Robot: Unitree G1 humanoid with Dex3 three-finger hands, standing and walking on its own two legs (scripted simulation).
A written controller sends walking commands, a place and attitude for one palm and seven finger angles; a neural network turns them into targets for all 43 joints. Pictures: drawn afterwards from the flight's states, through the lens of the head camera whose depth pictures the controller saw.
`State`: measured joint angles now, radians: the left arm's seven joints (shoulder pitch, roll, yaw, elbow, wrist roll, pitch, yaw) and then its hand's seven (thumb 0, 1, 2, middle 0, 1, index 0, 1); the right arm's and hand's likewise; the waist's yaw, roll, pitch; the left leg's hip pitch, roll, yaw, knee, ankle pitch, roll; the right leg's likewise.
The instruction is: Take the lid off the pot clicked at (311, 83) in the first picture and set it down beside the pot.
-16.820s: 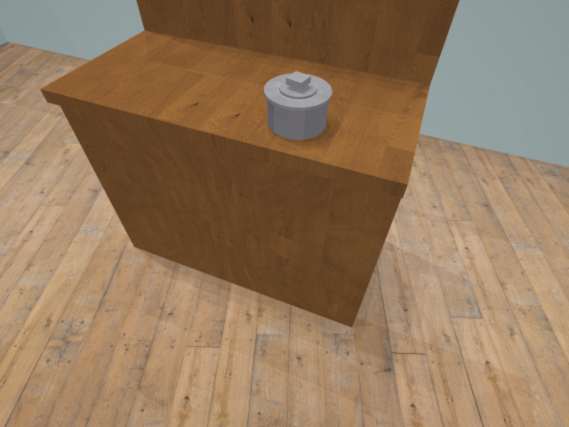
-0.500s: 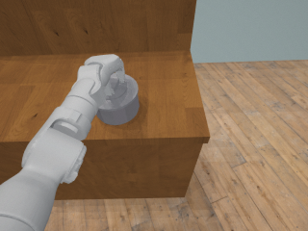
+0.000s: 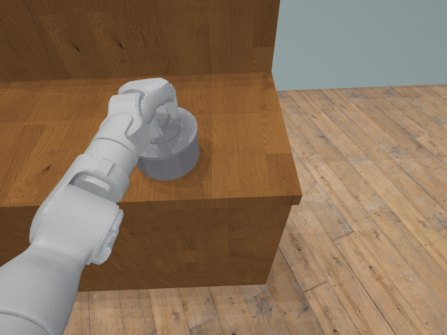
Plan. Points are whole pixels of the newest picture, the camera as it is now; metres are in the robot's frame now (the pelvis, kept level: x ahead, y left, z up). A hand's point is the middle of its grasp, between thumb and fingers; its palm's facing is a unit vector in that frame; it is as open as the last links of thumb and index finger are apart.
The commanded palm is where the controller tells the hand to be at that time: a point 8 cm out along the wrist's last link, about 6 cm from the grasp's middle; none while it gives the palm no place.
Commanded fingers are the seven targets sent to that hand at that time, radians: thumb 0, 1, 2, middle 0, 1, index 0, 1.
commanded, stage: lift the lid straight up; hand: left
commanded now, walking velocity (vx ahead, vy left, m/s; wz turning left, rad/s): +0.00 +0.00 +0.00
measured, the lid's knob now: (157, 121) +0.51 +0.10 +0.11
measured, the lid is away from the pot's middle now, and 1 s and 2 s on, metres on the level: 0.00 0.01 0.02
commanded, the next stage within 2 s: none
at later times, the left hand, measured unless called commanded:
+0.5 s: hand (147, 119) +0.48 +0.11 +0.14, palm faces -0.35 -0.07 -0.94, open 7.8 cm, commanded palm +0.47 +0.12 +0.22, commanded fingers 0.00 0.67 0.96 -0.83 -1.07 -0.80 -1.03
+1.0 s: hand (142, 99) +0.48 +0.11 +0.18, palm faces -0.32 -0.05 -0.94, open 7.8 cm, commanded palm +0.48 +0.11 +0.26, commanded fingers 0.00 0.67 0.96 -0.83 -1.07 -0.80 -1.03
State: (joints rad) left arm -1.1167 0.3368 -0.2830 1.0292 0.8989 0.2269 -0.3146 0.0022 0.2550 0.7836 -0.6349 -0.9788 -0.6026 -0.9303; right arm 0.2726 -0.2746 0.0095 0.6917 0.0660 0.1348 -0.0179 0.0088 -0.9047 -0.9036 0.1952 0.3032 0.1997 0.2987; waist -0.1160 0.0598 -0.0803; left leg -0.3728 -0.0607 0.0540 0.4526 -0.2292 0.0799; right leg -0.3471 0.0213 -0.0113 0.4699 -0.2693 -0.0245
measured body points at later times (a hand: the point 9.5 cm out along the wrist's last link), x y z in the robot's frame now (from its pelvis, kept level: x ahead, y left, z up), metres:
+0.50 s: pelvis +0.00 +0.00 +0.00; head +0.03 -0.02 +0.45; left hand +0.49 +0.11 +0.19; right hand +0.06 -0.26 -0.13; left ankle -0.01 +0.07 -0.74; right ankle -0.03 -0.10 -0.74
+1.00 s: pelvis +0.00 +0.00 +0.00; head +0.03 -0.02 +0.45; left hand +0.49 +0.11 +0.24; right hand +0.08 -0.26 -0.13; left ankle -0.01 +0.07 -0.74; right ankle -0.03 -0.10 -0.74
